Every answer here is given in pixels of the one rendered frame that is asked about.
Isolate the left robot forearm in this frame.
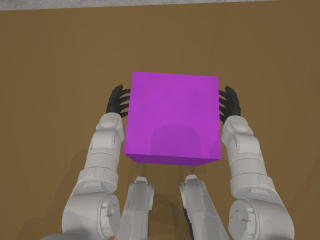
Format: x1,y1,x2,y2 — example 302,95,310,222
62,112,125,231

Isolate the robot right upper arm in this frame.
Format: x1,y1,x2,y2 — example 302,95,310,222
228,197,294,240

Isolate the right robot thigh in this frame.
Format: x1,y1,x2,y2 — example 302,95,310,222
179,178,230,240

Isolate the left robot hand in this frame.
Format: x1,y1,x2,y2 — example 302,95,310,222
106,84,131,118

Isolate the carton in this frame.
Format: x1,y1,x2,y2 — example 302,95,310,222
123,71,221,166

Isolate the right robot forearm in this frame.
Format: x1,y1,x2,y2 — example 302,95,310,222
221,115,295,237

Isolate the robot left upper arm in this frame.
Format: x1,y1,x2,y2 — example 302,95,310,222
40,191,122,240

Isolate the robot thigh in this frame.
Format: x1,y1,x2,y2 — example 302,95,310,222
179,178,230,240
114,180,155,240

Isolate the right robot hand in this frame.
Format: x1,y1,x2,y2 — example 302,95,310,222
218,86,241,125

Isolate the left robot thigh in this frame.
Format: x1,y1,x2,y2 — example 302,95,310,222
114,180,155,240

